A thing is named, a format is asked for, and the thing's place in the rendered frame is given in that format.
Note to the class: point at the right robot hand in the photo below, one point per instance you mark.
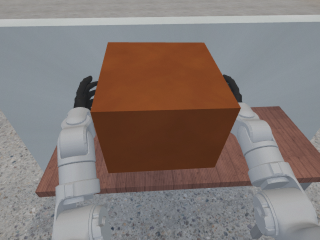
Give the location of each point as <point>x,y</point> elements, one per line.
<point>233,87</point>

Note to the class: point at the right robot upper arm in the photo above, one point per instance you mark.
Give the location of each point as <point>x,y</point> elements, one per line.
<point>285,214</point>

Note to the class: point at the right robot forearm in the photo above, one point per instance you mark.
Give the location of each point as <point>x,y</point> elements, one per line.
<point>267,168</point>

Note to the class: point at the left robot upper arm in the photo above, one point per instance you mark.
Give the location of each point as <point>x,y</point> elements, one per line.
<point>88,222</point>

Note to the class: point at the table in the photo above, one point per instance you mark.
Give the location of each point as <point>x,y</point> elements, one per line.
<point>231,169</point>

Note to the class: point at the left robot hand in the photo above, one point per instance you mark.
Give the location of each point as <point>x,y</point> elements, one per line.
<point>84,94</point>

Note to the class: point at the carton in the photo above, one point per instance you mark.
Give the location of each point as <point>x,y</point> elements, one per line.
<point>161,106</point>

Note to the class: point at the left robot forearm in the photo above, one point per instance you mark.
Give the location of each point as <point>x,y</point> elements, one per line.
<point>76,161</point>

